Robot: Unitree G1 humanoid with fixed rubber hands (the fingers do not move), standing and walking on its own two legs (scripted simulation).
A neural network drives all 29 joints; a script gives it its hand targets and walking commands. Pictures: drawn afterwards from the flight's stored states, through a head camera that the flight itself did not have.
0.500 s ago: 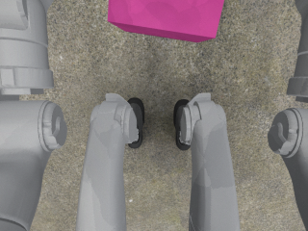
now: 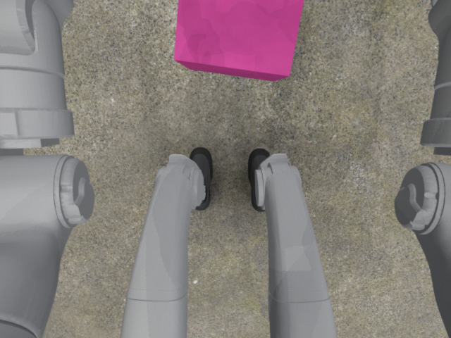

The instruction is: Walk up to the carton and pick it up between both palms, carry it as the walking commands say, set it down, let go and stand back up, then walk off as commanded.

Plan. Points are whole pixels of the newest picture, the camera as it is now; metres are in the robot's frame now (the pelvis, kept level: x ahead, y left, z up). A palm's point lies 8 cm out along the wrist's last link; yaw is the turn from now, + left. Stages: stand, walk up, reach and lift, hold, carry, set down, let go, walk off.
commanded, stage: set down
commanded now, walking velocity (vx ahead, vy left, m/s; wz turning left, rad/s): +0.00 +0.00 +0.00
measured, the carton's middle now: (239, 19) +0.58 -0.02 -0.50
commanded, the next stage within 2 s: let go in 0.10 s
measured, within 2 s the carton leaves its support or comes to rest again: neither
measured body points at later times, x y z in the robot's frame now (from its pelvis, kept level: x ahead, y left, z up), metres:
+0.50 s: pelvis +0.01 -0.01 +0.06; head +0.32 -0.03 +0.38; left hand +0.43 +0.23 -0.05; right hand +0.42 -0.26 -0.06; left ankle +0.11 +0.10 -0.57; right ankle +0.10 -0.09 -0.57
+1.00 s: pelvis +0.10 +0.00 +0.13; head +0.17 -0.02 +0.58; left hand +0.31 +0.24 +0.06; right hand +0.29 -0.25 +0.05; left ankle +0.11 +0.10 -0.57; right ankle +0.10 -0.09 -0.57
